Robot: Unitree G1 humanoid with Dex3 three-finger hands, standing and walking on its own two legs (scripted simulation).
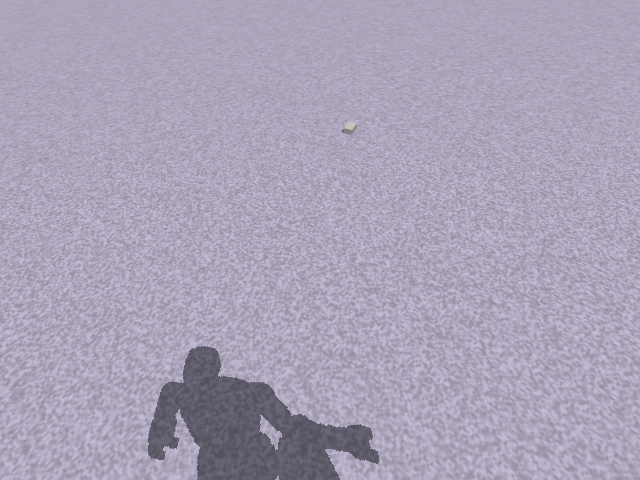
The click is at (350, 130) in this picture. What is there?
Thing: small box
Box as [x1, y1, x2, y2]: [343, 121, 356, 134]
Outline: 349,121 344,127 343,132 351,134 356,127 356,123
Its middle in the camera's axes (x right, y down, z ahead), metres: +0.19 -0.64 +2.25
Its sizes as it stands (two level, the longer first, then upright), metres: 0.080 0.052 0.033
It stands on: the floor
